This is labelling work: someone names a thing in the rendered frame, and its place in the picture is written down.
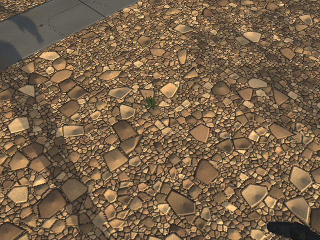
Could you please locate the robot right hand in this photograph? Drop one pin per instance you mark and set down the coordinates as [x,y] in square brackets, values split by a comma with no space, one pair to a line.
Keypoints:
[293,230]

